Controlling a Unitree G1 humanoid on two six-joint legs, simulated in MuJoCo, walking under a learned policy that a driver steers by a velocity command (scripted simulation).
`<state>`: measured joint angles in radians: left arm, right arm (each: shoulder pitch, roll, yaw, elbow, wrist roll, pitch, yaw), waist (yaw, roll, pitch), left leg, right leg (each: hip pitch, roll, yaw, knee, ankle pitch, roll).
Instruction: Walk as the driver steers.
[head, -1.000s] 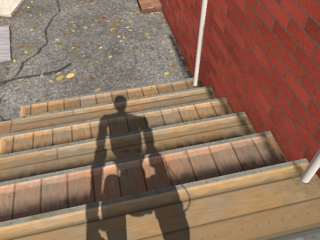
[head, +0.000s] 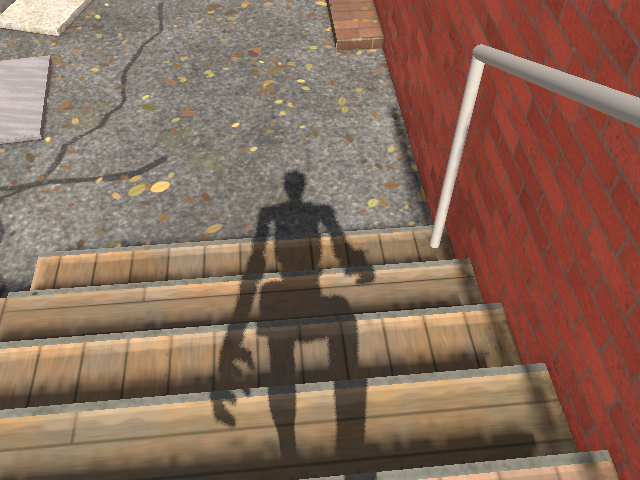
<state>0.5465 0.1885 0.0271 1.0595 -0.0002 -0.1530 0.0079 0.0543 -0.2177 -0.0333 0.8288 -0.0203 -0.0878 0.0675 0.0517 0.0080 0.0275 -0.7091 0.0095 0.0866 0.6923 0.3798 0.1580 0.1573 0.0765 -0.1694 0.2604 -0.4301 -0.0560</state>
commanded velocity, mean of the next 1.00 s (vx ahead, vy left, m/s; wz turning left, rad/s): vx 0.40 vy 0.00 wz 0.89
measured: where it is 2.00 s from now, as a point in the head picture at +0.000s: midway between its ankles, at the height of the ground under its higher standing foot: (121, 374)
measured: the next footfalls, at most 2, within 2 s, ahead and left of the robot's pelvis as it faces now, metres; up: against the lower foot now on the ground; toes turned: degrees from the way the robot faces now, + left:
left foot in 0.06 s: +0.23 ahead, +0.06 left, +0.00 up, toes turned +7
right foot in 0.40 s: +0.45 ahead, -0.13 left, -0.15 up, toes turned +19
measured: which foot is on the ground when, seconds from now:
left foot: up 0.00-0.04, down 0.06-0.38, up 0.40-0.76, down 0.78-0.92, up 0.94-0.98, down 1.00-1.00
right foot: down 0.00-0.08, up 0.10-0.38, down 0.40-0.88, up 0.90-1.00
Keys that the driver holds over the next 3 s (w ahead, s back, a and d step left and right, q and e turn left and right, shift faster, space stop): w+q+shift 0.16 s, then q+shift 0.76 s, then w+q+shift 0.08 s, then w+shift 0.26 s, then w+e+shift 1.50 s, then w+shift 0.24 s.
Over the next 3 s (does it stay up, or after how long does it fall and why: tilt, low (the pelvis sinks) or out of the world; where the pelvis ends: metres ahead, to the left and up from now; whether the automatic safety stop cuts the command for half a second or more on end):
stays up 1.57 0.98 -0.77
